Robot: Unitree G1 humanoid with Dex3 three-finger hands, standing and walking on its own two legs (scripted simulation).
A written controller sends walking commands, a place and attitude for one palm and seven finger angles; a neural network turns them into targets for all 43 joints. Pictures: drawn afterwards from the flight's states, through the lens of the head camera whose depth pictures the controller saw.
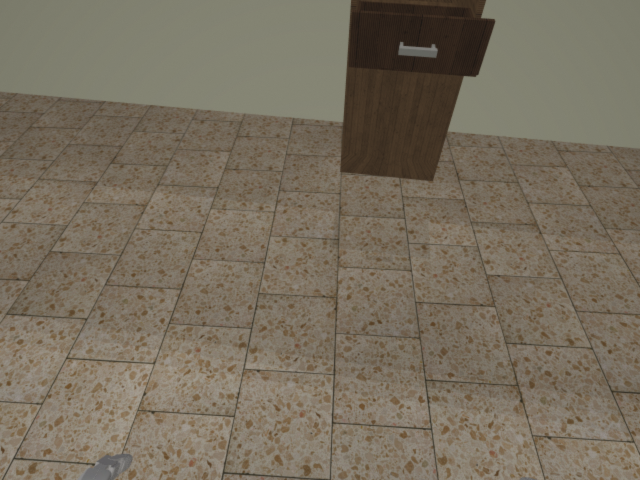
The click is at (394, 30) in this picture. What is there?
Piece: drawer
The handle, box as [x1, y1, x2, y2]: [398, 42, 437, 57]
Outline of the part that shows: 400,42 398,54 435,57 437,49 434,46 434,44 432,44 430,48 403,46 402,42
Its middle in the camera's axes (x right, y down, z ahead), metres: +0.30 -0.58 +1.18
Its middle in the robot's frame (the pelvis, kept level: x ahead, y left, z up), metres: +1.29 -0.23 -0.01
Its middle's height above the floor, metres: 0.76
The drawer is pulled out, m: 0.30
